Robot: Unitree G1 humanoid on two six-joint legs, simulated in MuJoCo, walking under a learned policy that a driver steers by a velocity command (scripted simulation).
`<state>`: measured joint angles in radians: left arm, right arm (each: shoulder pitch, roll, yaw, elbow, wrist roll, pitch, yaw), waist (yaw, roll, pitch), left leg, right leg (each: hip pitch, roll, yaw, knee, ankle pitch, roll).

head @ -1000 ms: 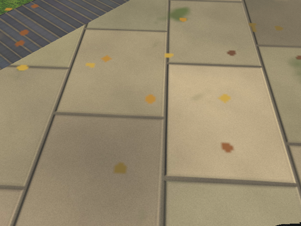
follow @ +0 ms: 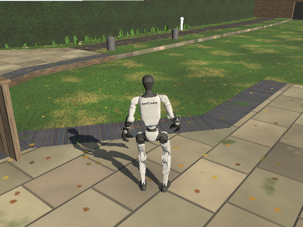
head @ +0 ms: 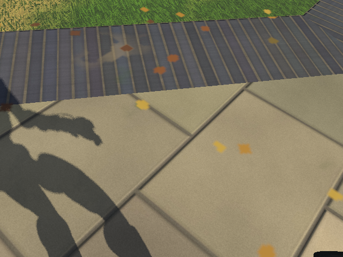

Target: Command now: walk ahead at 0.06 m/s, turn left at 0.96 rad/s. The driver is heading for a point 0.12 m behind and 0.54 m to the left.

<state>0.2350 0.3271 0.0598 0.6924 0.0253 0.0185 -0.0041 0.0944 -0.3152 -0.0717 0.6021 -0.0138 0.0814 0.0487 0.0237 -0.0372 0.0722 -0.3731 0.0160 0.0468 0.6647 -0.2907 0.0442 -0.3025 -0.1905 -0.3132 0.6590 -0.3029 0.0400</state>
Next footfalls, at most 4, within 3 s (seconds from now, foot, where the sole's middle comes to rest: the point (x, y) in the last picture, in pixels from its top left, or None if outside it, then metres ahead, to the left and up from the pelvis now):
0.40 right None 0.19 -0.09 -0.76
0.86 left None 0.37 0.36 -0.76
1.28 right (0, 189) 0.70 0.69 -0.76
1.78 left None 0.44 0.81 -0.76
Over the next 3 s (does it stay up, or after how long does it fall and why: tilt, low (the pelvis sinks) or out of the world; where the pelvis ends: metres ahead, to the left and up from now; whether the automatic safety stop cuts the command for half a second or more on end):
stays up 0.29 1.18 0.03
